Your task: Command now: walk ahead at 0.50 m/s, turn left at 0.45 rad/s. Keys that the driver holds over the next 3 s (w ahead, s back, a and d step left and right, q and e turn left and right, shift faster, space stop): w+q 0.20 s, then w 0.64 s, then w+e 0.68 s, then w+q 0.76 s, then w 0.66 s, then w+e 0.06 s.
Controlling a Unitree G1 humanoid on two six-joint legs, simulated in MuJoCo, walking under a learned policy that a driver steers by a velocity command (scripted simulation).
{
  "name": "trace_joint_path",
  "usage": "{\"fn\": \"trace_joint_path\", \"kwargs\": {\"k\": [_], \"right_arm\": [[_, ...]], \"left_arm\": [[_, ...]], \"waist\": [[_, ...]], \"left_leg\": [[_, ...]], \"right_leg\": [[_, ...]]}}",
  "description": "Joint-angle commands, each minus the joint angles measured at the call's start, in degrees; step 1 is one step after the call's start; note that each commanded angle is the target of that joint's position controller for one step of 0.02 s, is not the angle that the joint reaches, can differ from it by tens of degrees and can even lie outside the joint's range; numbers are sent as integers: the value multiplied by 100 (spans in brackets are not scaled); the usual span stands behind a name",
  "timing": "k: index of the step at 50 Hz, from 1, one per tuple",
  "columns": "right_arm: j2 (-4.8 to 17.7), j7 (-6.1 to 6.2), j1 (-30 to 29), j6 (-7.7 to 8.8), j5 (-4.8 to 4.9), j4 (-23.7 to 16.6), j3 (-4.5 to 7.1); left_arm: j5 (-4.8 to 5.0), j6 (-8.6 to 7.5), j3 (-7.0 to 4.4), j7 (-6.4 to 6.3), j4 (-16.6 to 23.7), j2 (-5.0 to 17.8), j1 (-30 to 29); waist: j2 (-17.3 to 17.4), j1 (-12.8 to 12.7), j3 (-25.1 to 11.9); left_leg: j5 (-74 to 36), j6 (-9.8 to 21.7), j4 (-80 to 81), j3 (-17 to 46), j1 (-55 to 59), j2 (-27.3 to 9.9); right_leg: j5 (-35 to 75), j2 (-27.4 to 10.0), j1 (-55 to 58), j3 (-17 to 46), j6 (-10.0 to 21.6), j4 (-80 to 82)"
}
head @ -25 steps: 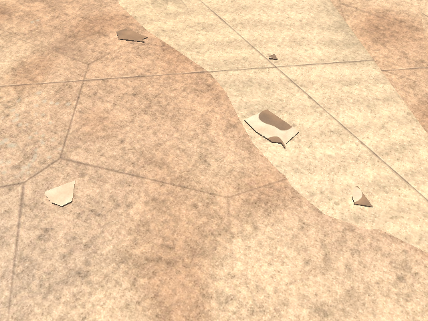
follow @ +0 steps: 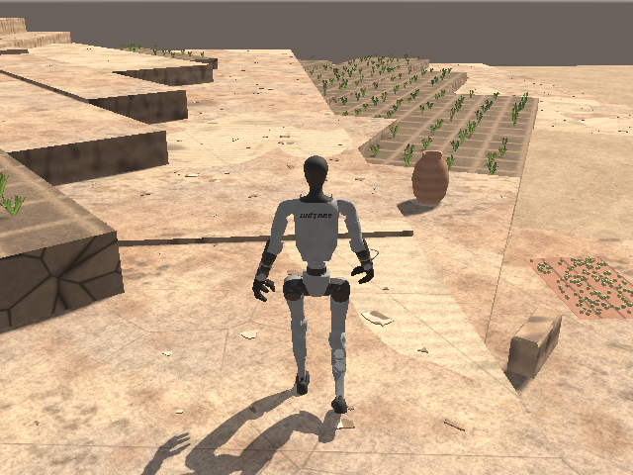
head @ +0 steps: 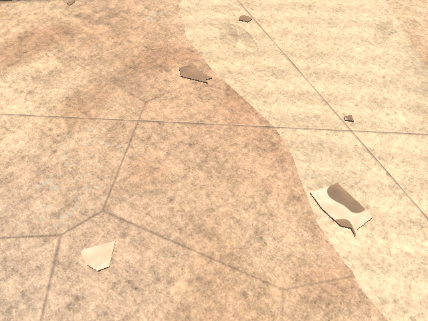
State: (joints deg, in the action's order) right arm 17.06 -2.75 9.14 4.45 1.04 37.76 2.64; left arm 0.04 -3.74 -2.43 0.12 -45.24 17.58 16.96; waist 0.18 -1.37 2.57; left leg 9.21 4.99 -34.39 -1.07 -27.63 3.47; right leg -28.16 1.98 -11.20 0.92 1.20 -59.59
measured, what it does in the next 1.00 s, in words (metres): walks ahead: right foot, then left foot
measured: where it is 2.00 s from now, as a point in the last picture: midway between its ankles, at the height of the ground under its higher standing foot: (217, 150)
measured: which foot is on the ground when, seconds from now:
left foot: down 0.00-0.42, up 0.44-0.92, down 0.94-1.00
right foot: up 0.00-0.40, down 0.42-0.96, up 0.98-1.00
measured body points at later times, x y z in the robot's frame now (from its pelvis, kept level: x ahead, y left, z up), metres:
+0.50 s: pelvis +0.30 -0.03 +0.01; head +0.32 -0.03 +0.46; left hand +0.44 +0.26 -0.07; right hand +0.40 -0.29 -0.11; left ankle +0.13 +0.07 -0.65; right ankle +0.39 -0.11 -0.72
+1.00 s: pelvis +0.55 +0.06 +0.01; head +0.59 +0.08 +0.45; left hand +0.48 +0.34 -0.13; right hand +0.83 -0.11 -0.06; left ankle +0.63 +0.19 -0.72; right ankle +0.41 -0.10 -0.67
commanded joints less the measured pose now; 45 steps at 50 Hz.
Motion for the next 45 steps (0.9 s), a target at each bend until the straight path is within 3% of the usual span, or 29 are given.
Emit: {"fn": "trace_joint_path", "kwargs": {"k": [1,2,3,6,8,11,13,16,19,20,21,22,23,24,25,26,27,29,31,34,37,42,44,45], "right_arm": [[881,93,1142,-8,-22,-195,296],[792,105,867,-24,-36,-270,264],[729,128,723,-27,-101,-348,228],[754,201,629,-22,-48,-324,239],[900,277,716,-39,-22,-255,286],[932,351,899,-104,14,-129,297],[908,358,1152,-122,17,3,286],[840,355,1373,-151,30,171,263],[886,354,1292,-205,-7,232,290],[816,347,1204,-218,-12,211,264],[627,332,1138,-214,-59,132,180],[323,333,1636,-157,-52,54,67],[234,328,2034,-94,6,97,9],[716,314,1535,-76,80,90,117],[826,308,959,-72,70,-37,148],[768,301,622,-51,-13,-127,139],[689,285,569,-41,-64,-143,154],[481,260,769,-61,-51,-75,125],[342,266,672,-82,-82,-100,83],[210,261,130,-42,-117,-238,20],[104,203,-440,23,-82,-347,-25],[167,59,-1162,97,-3,-609,-4],[273,24,-1125,136,-17,-654,43],[386,31,-841,156,-33,-595,99]], "left_arm": [[114,-421,-72,87,840,734,-568],[-18,-430,-103,55,866,734,-684],[-65,-391,-123,48,892,726,-582],[-124,-238,-88,2,858,552,-383],[-132,-192,-35,-28,967,426,-744],[-98,-225,32,5,1057,255,-1357],[-46,-278,41,63,1090,247,-1670],[-12,-345,-25,128,1161,398,-1894],[-3,-394,-124,134,1126,568,-1599],[-26,-412,-204,107,1002,682,-1127],[-88,-431,-288,75,890,885,-373],[-152,-404,-421,59,776,1344,423],[-9,-332,-433,141,531,1243,809],[110,-311,-315,140,551,813,653],[78,-268,-254,119,608,652,260],[12,-237,-203,118,628,556,5],[-39,-237,-160,117,628,455,-139],[-45,-263,-131,118,587,380,-212],[9,-288,-162,105,484,509,-141],[43,-246,-202,63,334,680,-5],[95,-188,-203,38,156,760,260],[129,-47,-209,11,-153,834,725],[139,25,-231,-23,-225,888,769],[137,52,-253,-40,-221,965,687]], "waist": [[58,611,-1010],[-166,428,-657],[8,234,-608],[213,47,-465],[241,131,-301],[399,382,-284],[456,578,-308],[512,644,-238],[695,415,-220],[660,150,-453],[491,-212,-1138],[-547,-275,-2033],[-1683,-226,-2238],[-980,-354,-1457],[-531,-328,-760],[-292,-226,-346],[-327,-78,-182],[-582,95,-257],[-568,116,-235],[-407,-27,-149],[-387,-249,-77],[-392,-415,98],[-432,-266,64],[-492,-59,-94]], "left_leg": [[314,1230,1713,3269,3606,-1789],[-403,1184,1814,2858,2932,-1596],[-900,1190,1937,2635,2510,-1465],[-1635,1253,2127,2131,1828,-1257],[-1706,1158,2189,1810,1476,-1061],[-1256,821,2072,1474,1239,-737],[-930,726,2039,1568,1324,-835],[-759,659,1717,1935,1986,-1135],[-1445,538,1296,2179,2466,-1352],[-2184,427,798,2035,2472,-1141],[-2221,264,-273,1787,2085,-862],[-766,-140,-2171,1196,402,-130],[2384,-360,-3395,1067,-955,235],[2162,-332,-3865,1281,-1540,-100],[1650,-323,-3820,1014,-1644,-355],[1271,-329,-3529,826,-1559,-547],[988,-345,-3227,764,-1370,-731],[749,-412,-2883,641,-977,-865],[559,-513,-2485,514,-1027,-922],[-269,-617,-1435,408,-1112,-959],[-1136,-616,-392,262,-791,-816],[-1091,-434,367,221,-781,-631],[-684,-297,605,249,-483,-544],[-506,-212,713,175,11,-427]], "right_leg": [[592,-415,-3328,540,59,-1396],[830,-558,-3100,493,-5,-914],[983,-651,-2755,519,-70,-709],[1120,-687,-2514,341,-380,-44],[1698,-601,-2489,225,-547,711],[2972,-361,-1986,156,-595,2095],[3548,-260,-1695,120,-553,2573],[3338,-278,-1796,260,-335,3030],[2604,-240,-1505,171,-15,3273],[2606,-159,-834,44,153,3499],[2780,-629,441,431,472,3283],[2457,-1738,2558,2210,1244,3196],[1109,-2395,3216,4147,1678,3974],[70,-2295,2694,3987,1461,4203],[254,-2084,1907,3198,1262,4332],[834,-1841,1221,2663,1205,4507],[1366,-1642,812,2294,1167,4648],[2047,-1387,457,1797,1164,4854],[2647,-1361,338,1441,1252,4991],[3198,-1265,392,986,1204,5104],[3300,-1116,423,609,1043,5080],[3430,-1459,1118,727,961,4794],[3861,-1568,1341,900,866,4481],[4508,-1529,1339,904,805,4153]]}}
